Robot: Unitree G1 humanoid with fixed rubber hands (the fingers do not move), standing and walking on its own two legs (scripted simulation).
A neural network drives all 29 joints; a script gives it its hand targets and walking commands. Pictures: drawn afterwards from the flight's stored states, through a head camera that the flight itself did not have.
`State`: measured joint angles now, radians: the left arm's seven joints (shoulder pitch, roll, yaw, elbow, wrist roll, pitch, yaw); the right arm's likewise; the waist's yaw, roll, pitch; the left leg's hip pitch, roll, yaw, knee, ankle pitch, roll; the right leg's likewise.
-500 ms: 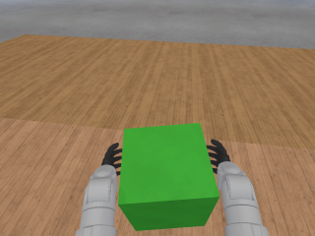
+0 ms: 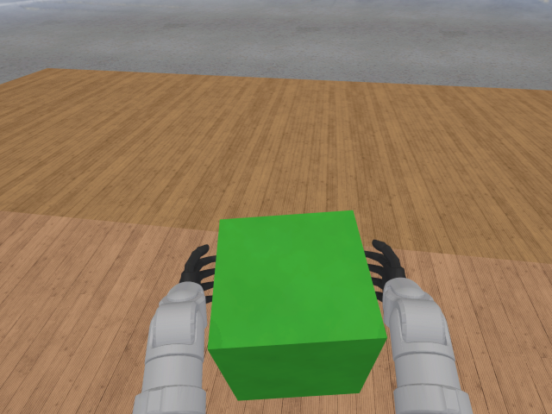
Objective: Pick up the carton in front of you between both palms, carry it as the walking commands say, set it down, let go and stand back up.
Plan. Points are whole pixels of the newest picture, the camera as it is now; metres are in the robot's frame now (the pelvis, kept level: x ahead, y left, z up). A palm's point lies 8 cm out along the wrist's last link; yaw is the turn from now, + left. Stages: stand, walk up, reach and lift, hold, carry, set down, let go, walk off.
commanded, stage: hold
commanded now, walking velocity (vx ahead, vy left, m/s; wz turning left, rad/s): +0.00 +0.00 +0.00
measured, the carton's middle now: (292, 310) +0.29 +0.00 -0.02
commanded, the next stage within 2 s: carry in 0.30 s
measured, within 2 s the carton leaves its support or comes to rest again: neither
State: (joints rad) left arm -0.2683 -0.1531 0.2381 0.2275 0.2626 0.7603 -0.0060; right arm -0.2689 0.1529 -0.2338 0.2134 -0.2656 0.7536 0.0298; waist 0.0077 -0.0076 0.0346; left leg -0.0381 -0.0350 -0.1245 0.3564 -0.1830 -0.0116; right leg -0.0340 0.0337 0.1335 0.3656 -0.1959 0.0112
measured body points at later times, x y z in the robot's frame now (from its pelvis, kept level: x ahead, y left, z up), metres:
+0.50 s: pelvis +0.02 +0.00 -0.01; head -0.01 +0.00 +0.44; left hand +0.32 +0.15 +0.06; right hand +0.32 -0.15 +0.06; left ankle +0.02 +0.13 -0.74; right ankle +0.01 -0.13 -0.74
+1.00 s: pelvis +0.24 -0.04 -0.02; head +0.25 -0.05 +0.43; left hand +0.50 +0.11 +0.06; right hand +0.49 -0.20 +0.06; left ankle +0.08 +0.08 -0.69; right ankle +0.23 -0.10 -0.75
